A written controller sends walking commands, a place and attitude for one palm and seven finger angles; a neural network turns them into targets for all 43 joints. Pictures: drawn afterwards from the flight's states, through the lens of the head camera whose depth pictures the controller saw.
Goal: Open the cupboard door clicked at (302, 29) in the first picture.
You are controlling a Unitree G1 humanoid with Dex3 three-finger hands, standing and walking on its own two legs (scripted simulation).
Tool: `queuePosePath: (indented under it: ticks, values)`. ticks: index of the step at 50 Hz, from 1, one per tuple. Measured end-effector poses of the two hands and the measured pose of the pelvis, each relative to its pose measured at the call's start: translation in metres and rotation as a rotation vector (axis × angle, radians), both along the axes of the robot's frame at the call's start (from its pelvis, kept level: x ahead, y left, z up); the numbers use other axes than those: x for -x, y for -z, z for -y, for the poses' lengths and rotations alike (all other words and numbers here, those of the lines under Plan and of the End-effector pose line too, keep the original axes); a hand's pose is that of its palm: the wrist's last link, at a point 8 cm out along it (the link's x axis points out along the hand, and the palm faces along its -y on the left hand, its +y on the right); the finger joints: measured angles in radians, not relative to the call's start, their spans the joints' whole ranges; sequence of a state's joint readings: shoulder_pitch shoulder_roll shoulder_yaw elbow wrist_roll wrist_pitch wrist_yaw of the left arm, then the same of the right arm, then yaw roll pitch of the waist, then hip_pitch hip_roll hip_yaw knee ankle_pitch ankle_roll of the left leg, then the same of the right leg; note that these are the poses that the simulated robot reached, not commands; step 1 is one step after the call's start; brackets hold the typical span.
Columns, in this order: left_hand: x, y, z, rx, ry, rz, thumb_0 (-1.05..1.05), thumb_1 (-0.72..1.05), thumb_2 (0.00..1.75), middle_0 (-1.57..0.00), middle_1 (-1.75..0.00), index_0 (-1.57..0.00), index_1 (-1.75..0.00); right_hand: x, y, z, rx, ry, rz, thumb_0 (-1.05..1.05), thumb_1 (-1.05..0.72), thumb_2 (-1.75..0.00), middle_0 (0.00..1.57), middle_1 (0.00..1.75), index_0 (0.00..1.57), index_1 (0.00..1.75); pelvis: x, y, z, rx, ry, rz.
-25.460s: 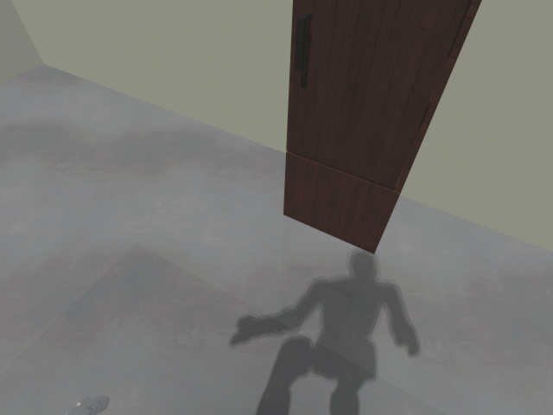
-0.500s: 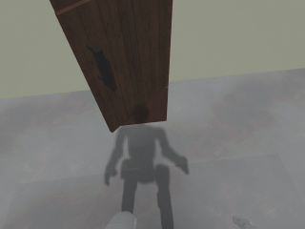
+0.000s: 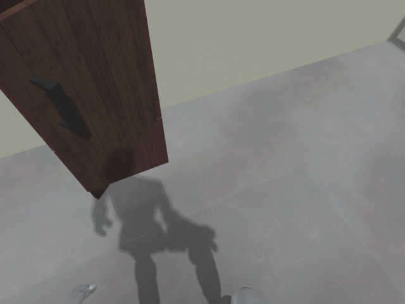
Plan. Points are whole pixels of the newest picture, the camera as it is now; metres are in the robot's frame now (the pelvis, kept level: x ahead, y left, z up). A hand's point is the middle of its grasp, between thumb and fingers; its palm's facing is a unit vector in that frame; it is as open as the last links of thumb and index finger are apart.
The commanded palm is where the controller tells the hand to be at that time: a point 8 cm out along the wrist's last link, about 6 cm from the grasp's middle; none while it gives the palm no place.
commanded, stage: walk to a spot facing it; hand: left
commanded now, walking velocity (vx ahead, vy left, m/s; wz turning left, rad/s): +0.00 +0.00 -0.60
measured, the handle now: (58, 107) +0.45 +0.34 +0.08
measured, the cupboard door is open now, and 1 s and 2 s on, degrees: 41 41 41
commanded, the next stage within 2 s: none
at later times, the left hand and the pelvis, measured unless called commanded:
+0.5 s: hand (144, 267) +0.20 +0.15 -0.17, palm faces -0.30 -0.94 -0.18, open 7.4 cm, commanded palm none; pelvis +0.03 +0.00 +0.00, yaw -19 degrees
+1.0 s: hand (170, 258) +0.22 +0.09 -0.18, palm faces -0.51 -0.84 -0.19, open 7.4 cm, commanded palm none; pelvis +0.09 -0.05 -0.01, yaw -36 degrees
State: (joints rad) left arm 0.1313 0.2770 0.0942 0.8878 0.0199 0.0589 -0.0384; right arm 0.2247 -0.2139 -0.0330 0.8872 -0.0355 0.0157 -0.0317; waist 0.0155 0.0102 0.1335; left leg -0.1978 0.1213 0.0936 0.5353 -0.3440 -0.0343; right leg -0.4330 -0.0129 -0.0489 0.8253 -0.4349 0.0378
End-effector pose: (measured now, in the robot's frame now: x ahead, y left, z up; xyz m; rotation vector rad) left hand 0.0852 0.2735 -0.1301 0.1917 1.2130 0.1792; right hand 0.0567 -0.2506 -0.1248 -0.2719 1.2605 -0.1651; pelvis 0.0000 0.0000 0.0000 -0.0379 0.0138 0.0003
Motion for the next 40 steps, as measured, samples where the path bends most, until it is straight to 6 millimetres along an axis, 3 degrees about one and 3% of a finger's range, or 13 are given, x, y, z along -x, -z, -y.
queuePosePath:
  ticks: [4,9,16,20,27,32,36,40]
  values:
    - [-0.042,0.004,0.018,-0.036,0.106,0.063,0.01,0.91,0.90,-0.20,-0.30,-0.19,-0.30,0.033,0.020,0.026,-0.010,0.110,-0.046,0.00,-0.90,-0.90,0.20,0.30,0.20,0.30,-0.007,0.016,0.014,-0.029,0.059,-0.003]
    - [-0.061,0.002,0.040,-0.047,0.185,0.050,0.00,0.91,0.90,-0.20,-0.30,-0.20,-0.30,0.047,0.018,0.041,0.009,0.215,-0.058,0.00,-0.91,-0.90,0.20,0.30,0.20,0.30,-0.006,0.012,0.015,-0.030,0.126,0.012]
    - [-0.078,0.014,0.053,0.017,0.269,0.001,0.00,0.91,0.90,-0.21,-0.30,-0.20,-0.30,0.042,0.003,0.025,0.020,0.285,0.038,0.00,-0.91,-0.90,0.20,0.30,0.20,0.30,-0.016,0.009,0.003,-0.036,0.214,0.000]
    - [-0.097,0.022,0.057,0.051,0.306,-0.003,0.01,0.91,0.90,-0.21,-0.30,-0.20,-0.30,0.054,0.003,0.009,0.026,0.306,0.032,0.00,-0.91,-0.90,0.20,0.30,0.20,0.30,-0.022,0.012,-0.002,-0.019,0.268,-0.006]
    - [-0.129,0.005,0.084,0.059,0.382,0.016,0.01,0.91,0.90,-0.20,-0.30,-0.20,-0.30,0.083,0.000,-0.004,-0.027,0.390,-0.033,0.00,-0.90,-0.90,0.20,0.30,0.20,0.30,-0.030,-0.001,0.010,-0.009,0.353,-0.010]
    - [-0.152,0.002,0.116,0.014,0.479,0.057,0.01,0.91,0.90,-0.20,-0.30,-0.20,-0.30,0.108,0.022,0.010,-0.071,0.494,-0.041,0.00,-0.90,-0.90,0.20,0.30,0.20,0.30,-0.033,0.012,0.031,-0.038,0.422,-0.003]
    - [-0.154,-0.002,0.131,-0.022,0.506,0.056,0.00,0.91,0.90,-0.20,-0.30,-0.20,-0.30,0.115,0.029,0.027,-0.072,0.562,-0.064,0.00,-0.90,-0.90,0.20,0.30,0.20,0.30,-0.032,0.011,0.038,-0.034,0.460,0.013]
    - [-0.148,-0.004,0.138,-0.029,0.522,0.008,0.00,0.91,0.90,-0.20,-0.30,-0.20,-0.30,0.101,0.017,0.041,-0.060,0.588,-0.017,0.00,-0.91,-0.90,0.20,0.30,0.20,0.30,-0.037,0.003,0.045,-0.049,0.505,0.013]
